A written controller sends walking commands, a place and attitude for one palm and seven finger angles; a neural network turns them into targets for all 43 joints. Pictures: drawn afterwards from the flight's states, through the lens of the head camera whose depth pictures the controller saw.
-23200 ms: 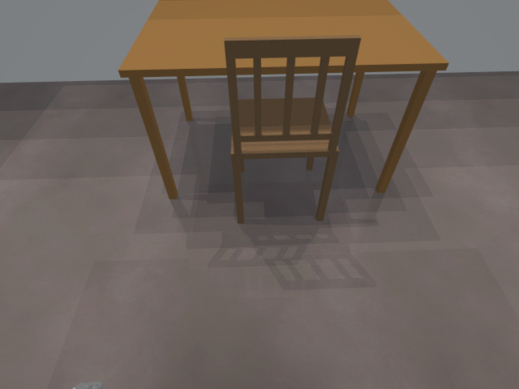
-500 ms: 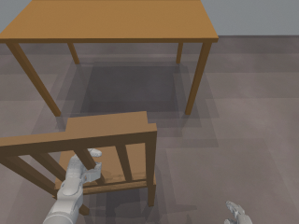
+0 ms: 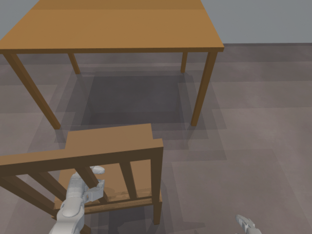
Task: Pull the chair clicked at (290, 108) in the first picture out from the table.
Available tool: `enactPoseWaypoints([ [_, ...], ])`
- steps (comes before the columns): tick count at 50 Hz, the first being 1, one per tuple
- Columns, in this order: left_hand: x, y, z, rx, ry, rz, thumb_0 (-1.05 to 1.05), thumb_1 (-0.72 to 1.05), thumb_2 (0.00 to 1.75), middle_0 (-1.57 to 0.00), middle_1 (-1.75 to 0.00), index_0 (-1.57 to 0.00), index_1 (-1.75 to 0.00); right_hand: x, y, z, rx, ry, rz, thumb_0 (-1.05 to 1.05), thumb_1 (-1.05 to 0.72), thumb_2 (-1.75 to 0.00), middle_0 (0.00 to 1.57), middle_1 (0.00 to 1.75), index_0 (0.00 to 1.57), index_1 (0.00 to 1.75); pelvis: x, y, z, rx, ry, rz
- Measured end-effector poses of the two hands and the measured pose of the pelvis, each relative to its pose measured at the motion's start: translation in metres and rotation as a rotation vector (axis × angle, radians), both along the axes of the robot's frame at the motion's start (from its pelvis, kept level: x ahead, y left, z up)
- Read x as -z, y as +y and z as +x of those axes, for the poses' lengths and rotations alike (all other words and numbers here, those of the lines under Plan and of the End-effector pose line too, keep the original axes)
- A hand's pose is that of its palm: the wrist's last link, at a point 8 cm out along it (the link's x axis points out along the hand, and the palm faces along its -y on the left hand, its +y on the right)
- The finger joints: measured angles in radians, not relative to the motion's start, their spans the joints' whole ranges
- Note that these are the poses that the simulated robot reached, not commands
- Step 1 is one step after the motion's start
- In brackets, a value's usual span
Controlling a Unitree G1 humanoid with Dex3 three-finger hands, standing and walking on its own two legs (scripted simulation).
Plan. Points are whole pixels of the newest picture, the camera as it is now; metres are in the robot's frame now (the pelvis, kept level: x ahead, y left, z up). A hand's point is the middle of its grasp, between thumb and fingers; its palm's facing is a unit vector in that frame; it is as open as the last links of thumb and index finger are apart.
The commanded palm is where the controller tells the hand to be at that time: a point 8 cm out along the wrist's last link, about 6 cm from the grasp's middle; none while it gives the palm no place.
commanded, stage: open the thumb and straighten the fingers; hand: left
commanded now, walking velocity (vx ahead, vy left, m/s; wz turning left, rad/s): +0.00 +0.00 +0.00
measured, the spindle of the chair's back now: (94, 185) +0.27 +0.20 -0.09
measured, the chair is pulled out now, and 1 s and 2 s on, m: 0.55 0.55 0.55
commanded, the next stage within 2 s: draw the fingers out of the gap in 0.70 s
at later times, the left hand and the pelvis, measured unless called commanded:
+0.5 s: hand (96, 187) +0.26 +0.19 -0.08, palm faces +0.14 -0.97 -0.20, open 14.9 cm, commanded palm +0.23 +0.24 -0.06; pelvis +0.01 +0.01 -0.04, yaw +3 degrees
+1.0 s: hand (91, 201) +0.22 +0.20 -0.09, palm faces +0.15 -0.96 -0.23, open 17.4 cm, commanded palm +0.19 +0.24 -0.06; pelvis +0.02 +0.00 -0.05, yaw +3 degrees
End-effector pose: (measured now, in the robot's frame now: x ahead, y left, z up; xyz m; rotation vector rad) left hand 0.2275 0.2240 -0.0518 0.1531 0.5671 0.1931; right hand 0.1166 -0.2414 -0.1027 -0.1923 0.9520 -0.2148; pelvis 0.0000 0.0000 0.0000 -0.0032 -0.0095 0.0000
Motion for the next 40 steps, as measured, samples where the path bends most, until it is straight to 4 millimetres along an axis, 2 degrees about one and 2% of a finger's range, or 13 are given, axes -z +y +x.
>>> enactPoseWaypoints([
  [4,0.002,0.002,0.000,0.000,-0.026,-0.018,0.08,0.57,0.75,-0.33,-1.31,-0.50,-1.45,0.004,-0.003,-0.004,-0.004,-0.009,0.029,0.01,-0.91,-0.90,0.21,0.30,0.21,0.30,0.007,0.000,-0.001,-0.017,0.058,0.004],
  [7,0.003,0.004,0.001,0.017,-0.042,-0.011,0.05,0.46,0.70,-0.35,-1.33,-0.50,-1.45,0.008,-0.008,-0.003,-0.012,-0.022,0.018,0.01,-0.91,-0.90,0.21,0.30,0.21,0.30,0.014,0.001,-0.001,-0.020,0.094,0.003],
  [12,0.006,0.007,0.004,0.018,-0.036,0.002,0.03,0.10,0.52,-0.40,-1.34,-0.49,-1.43,0.016,-0.013,0.006,-0.026,-0.045,-0.010,0.01,-0.91,-0.90,0.21,0.30,0.20,0.30,0.025,0.005,0.001,-0.024,0.143,0.000],
  [16,0.012,0.015,0.005,-0.010,0.001,0.010,0.01,-0.19,0.37,-0.40,-1.27,-0.45,-1.32,0.022,-0.012,0.019,-0.041,-0.066,-0.023,0.01,-0.91,-0.90,0.21,0.30,0.20,0.30,0.032,0.006,0.004,-0.029,0.173,-0.001],
  [20,0.009,0.016,0.005,-0.012,-0.005,0.015,0.00,-0.37,0.29,-0.36,-1.10,-0.39,-1.12,0.026,-0.006,0.034,-0.059,-0.101,-0.021,0.01,-0.91,-0.90,0.21,0.30,0.20,0.30,0.036,0.008,0.009,-0.037,0.190,-0.005],
  [25,0.010,0.012,0.007,-0.005,0.006,0.007,0.00,-0.48,0.23,-0.27,-0.80,-0.28,-0.81,0.029,0.004,0.052,-0.090,-0.135,-0.009,0.01,-0.91,-0.90,0.21,0.30,0.20,0.30,0.041,0.009,0.015,-0.046,0.204,-0.007],
  [33,0.013,0.018,0.004,-0.022,0.031,0.020,-0.01,-0.53,0.21,-0.10,-0.29,-0.10,-0.29,0.031,0.011,0.070,-0.119,-0.163,-0.006,0.01,-0.91,-0.90,0.21,0.30,0.21,0.30,0.047,0.006,0.020,-0.056,0.221,-0.013],
  [40,0.013,0.016,0.003,-0.012,0.031,0.017,-0.01,-0.53,0.20,-0.03,-0.08,-0.03,-0.08,0.032,0.006,0.070,-0.119,-0.158,-0.024,0.01,-0.91,-0.90,0.21,0.30,0.21,0.30,0.049,0.005,0.023,-0.063,0.229,-0.017],
])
